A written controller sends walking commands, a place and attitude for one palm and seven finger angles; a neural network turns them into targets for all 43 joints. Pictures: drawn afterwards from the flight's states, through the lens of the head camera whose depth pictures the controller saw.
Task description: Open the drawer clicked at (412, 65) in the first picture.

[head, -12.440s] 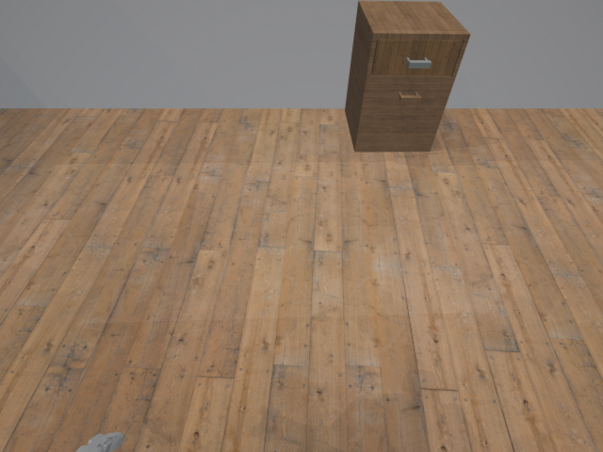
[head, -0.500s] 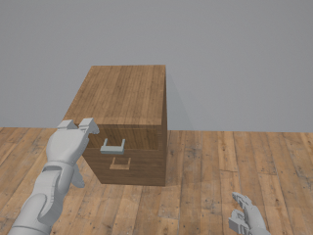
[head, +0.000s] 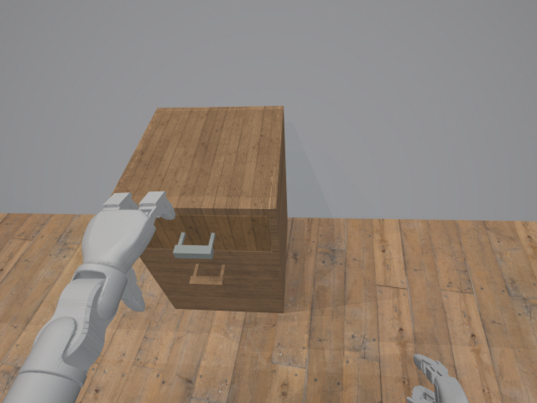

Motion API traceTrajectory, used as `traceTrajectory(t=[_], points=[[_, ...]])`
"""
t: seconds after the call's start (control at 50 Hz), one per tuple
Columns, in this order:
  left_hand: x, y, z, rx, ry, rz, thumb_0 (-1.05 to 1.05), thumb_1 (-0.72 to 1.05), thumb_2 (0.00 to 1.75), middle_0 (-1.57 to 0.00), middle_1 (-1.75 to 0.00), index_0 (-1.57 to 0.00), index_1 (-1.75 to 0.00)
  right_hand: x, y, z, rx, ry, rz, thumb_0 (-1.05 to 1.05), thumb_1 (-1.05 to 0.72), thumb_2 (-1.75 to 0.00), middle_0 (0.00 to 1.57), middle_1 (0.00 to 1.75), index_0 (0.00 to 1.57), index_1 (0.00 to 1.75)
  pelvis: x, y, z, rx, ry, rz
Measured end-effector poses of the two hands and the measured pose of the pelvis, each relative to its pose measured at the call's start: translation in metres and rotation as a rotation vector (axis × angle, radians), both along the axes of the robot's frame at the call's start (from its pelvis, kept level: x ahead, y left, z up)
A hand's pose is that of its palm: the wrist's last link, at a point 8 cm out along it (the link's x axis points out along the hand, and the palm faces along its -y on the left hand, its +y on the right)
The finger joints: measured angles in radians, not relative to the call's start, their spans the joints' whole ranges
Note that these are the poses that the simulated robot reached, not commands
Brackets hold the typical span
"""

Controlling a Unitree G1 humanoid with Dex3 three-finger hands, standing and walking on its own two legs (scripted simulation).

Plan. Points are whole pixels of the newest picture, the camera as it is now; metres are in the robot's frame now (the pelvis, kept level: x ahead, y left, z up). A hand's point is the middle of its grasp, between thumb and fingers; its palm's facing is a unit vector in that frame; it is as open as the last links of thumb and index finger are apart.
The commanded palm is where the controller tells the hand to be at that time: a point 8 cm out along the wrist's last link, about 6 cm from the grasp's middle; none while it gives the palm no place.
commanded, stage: move the hooked fingers above the handle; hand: left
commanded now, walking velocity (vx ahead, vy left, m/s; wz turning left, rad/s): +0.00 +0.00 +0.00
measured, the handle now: (195, 244) +0.52 +0.28 -0.24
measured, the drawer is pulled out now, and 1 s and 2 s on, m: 0.00 0.00 0.00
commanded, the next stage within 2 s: none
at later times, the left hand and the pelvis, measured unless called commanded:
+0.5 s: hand (159, 248) +0.35 +0.24 +0.01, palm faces -0.02 -0.05 -1.00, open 13.8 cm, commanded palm +0.34 +0.24 +0.06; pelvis -0.01 +0.00 -0.02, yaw +0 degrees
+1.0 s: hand (165, 254) +0.39 +0.28 -0.09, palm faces -0.11 +0.01 -0.99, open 13.8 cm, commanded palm +0.39 +0.26 -0.03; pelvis -0.01 +0.01 -0.06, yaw -1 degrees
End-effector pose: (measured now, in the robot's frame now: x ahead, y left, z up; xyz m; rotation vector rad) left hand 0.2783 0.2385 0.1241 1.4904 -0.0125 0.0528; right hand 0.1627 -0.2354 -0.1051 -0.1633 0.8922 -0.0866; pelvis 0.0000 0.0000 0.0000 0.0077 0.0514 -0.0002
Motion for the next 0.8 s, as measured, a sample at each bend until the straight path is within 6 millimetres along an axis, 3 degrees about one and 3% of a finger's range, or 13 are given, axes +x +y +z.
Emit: traceTrajectory(t=[0.14,0.28,0.36,0.48,0.58,0.68,0.8], points=[[0.002,0.004,0.003,0.003,0.022,0.067,0.0,-0.49,0.3,-0.32,-1.2,-0.32,-1.2,0.004,0.003,0.001,0.033,-0.032,-0.007,0.01,-0.91,-0.9,0.2,0.3,0.2,0.3,-0.001,-0.002,0.001,0.003,-0.002,-0.003],[0.009,0.0,-0.036,-0.01,0.166,0.041,0.0,-0.49,0.3,-0.32,-1.2,-0.32,-1.2,0.005,0.001,0.004,0.009,-0.035,0.008,0.01,-0.91,-0.9,0.2,0.3,0.2,0.3,-0.006,-0.005,-0.002,0.005,0.014,0.0],[0.018,-0.004,-0.05,-0.002,0.155,-0.021,0.0,-0.49,0.3,-0.32,-1.2,-0.32,-1.2,-0.004,-0.005,-0.001,-0.026,-0.006,-0.002,0.01,-0.91,-0.9,0.2,0.3,0.2,0.3,-0.008,-0.006,-0.006,0.001,0.042,0.006],[0.044,0.002,-0.057,0.025,0.068,-0.021,0.0,-0.49,0.3,-0.32,-1.2,-0.32,-1.2,-0.03,-0.016,-0.021,-0.048,0.08,-0.046,0.01,-0.91,-0.9,0.2,0.3,0.2,0.3,-0.01,-0.004,-0.016,-0.003,0.105,0.009],[0.066,0.01,-0.078,0.057,0.111,0.049,0.0,-0.49,0.3,-0.32,-1.2,-0.32,-1.2,-0.061,-0.022,-0.036,-0.047,0.17,-0.095,0.01,-0.91,-0.9,0.2,0.3,0.2,0.3,-0.01,-0.002,-0.023,-0.003,0.157,0.0],[0.08,0.004,-0.104,0.047,0.192,0.027,0.0,-0.48,0.3,-0.32,-1.2,-0.32,-1.2,-0.093,-0.028,-0.044,-0.066,0.255,-0.153,0.01,-0.91,-0.9,0.2,0.3,0.2,0.3,-0.007,0.001,-0.027,-0.003,0.193,-0.012],[0.094,0.001,-0.117,0.016,0.138,-0.041,0.0,-0.48,0.3,-0.32,-1.2,-0.32,-1.2,-0.122,-0.033,-0.05,-0.102,0.332,-0.205,0.01,-0.91,-0.9,0.2,0.3,0.2,0.3,-0.006,0.004,-0.037,-0.007,0.238,-0.022]])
